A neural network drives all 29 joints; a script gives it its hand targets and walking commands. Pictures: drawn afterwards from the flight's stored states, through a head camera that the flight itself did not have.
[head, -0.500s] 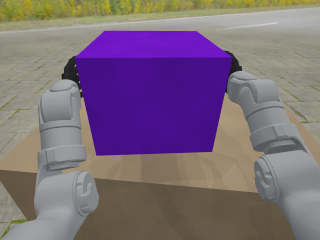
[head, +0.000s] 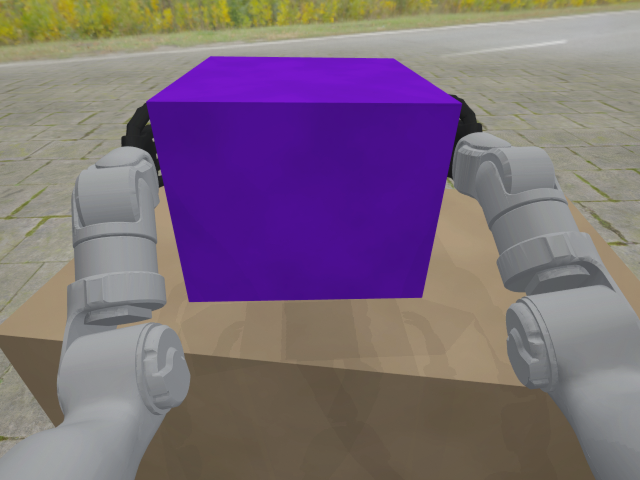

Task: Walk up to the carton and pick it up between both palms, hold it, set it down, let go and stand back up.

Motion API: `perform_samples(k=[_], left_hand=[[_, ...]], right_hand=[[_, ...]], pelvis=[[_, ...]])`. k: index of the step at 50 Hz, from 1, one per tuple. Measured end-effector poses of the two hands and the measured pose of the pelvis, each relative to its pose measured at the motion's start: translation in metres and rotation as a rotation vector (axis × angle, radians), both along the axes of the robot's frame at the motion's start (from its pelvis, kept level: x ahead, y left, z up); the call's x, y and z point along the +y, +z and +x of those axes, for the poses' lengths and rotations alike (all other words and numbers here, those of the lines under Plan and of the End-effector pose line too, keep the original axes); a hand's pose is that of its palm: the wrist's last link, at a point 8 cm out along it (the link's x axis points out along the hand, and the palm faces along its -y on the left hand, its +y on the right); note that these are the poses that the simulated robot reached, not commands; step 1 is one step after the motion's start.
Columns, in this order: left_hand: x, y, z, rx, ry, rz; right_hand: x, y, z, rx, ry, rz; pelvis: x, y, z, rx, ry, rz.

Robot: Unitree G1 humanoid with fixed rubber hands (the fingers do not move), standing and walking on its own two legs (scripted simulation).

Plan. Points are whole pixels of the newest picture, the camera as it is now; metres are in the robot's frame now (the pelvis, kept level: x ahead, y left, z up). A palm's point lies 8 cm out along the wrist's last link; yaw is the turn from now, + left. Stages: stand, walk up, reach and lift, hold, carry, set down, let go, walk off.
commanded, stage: hold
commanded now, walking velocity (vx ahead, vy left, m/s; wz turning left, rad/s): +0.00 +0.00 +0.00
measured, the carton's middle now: (304, 164) +0.45 +0.01 +0.27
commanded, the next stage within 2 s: none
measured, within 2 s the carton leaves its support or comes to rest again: neither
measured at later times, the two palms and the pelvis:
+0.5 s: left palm (140, 182) +0.38 +0.20 +0.28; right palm (451, 163) +0.38 -0.16 +0.29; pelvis +0.01 +0.01 +0.00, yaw +0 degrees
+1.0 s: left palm (138, 172) +0.36 +0.20 +0.30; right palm (462, 156) +0.37 -0.17 +0.30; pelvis +0.00 +0.00 +0.00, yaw +0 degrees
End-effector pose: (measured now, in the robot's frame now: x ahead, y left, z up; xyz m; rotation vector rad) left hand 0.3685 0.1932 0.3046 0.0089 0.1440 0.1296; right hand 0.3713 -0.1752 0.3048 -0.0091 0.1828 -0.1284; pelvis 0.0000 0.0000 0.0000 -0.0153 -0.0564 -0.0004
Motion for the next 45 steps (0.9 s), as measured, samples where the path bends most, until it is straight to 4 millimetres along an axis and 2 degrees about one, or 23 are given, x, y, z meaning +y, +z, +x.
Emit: perform_samples(k=[9, 25, 40, 45], left_hand=[[0.005, -0.006, 0.008, 0.008, -0.005, 0.001], [0.01, -0.025, 0.007, -0.004, 0.0, -0.027], [0.004, -0.019, -0.005, -0.012, 0.006, -0.032], [0.003, -0.012, -0.006, -0.022, 0.008, -0.022]], right_hand=[[0.005, -0.005, 0.007, 0.009, 0.001, -0.013], [0.01, -0.015, 0.008, 0.001, 0.001, -0.02], [0.004, -0.018, -0.004, -0.007, 0.001, 0.008], [0.003, -0.012, -0.004, -0.017, 0.005, 0.005]], pelvis=[[0.004, 0.001, 0.006, 0.009, -0.003, -0.003], [0.012, 0.001, 0.014, -0.014, -0.002, -0.008], [0.011, 0.0, 0.008, -0.04, -0.004, -0.004], [0.008, 0.0, 0.004, -0.027, -0.004, -0.003]])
